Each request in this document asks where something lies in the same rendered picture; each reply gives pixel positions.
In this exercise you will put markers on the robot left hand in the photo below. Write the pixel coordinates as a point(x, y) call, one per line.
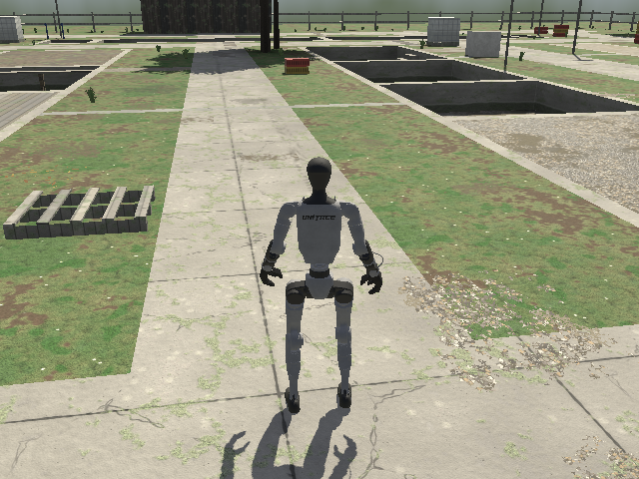
point(274, 272)

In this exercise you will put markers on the left robot upper arm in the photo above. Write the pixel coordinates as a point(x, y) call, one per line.
point(288, 210)

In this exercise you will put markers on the left robot forearm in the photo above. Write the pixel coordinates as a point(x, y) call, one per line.
point(270, 259)

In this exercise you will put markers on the robot head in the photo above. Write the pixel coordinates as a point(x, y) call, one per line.
point(319, 171)

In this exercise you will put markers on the right robot upper arm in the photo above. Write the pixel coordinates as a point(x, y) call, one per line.
point(350, 211)

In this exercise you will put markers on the robot torso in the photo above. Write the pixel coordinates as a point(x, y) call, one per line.
point(319, 229)

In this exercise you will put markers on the right robot forearm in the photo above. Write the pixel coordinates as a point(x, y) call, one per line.
point(369, 262)

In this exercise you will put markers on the robot right hand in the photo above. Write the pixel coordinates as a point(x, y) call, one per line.
point(377, 280)

